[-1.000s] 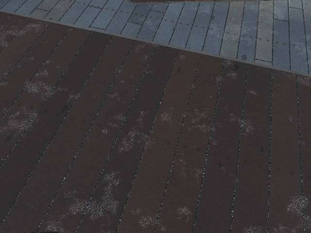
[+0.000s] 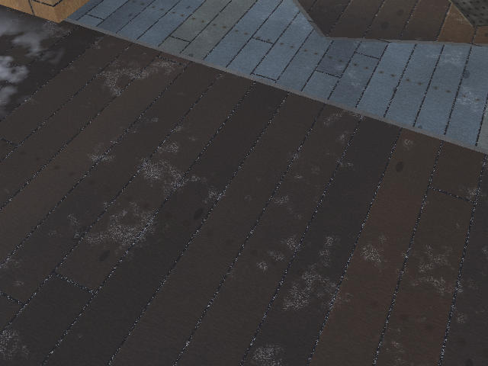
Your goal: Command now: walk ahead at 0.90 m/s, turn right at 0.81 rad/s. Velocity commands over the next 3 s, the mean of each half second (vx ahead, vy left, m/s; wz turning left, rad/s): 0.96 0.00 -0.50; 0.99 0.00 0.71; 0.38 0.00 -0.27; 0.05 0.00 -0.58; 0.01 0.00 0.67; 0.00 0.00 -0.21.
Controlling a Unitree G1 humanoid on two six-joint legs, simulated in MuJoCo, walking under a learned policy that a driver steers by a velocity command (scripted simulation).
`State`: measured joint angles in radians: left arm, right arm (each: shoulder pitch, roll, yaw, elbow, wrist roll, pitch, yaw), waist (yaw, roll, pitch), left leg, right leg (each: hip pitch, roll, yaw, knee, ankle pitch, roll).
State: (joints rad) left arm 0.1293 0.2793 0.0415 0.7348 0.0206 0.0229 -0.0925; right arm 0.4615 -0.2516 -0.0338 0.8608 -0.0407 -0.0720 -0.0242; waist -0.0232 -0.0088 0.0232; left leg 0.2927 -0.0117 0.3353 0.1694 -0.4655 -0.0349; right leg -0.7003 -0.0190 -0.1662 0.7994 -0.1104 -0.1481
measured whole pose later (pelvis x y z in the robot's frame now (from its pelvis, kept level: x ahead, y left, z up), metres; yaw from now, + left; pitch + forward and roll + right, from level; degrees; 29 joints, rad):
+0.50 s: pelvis +0.47 -0.06 +0.00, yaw -15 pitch +2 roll +0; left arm 0.43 0.34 0.06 0.90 0.05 -0.09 0.01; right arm 0.07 -0.28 0.02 0.68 -0.02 -0.07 0.03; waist 0.05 0.00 0.04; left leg -0.56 -0.02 0.09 0.51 -0.01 0.12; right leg 0.27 0.12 0.06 0.34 -0.44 -0.13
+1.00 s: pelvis +0.95 -0.15 +0.01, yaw +8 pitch +3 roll -1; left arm 0.05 0.28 -0.01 0.63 0.06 -0.10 0.01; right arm 0.41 -0.34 -0.08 0.86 0.00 -0.06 0.01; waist -0.10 0.03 0.03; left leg -0.20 -0.10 -0.15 1.14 -0.41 0.12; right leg -0.47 -0.02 -0.01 0.62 -0.20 0.02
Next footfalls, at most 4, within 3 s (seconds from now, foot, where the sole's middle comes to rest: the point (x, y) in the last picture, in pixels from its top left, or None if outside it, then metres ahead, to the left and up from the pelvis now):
0.06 right None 0.20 -0.05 -0.74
0.50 left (260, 282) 0.70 -0.04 -0.74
0.92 right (326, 178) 1.09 -0.28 -0.74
1.28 left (243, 125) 1.35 0.00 -0.74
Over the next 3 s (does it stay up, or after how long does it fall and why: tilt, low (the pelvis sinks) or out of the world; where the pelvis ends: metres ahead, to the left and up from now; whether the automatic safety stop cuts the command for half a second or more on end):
stays up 1.34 -0.14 0.03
